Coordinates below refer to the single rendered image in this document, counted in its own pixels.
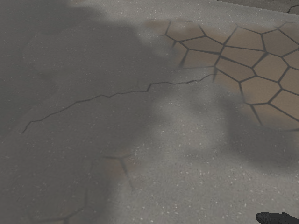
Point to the robot right hand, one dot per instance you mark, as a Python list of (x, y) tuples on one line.
[(276, 218)]

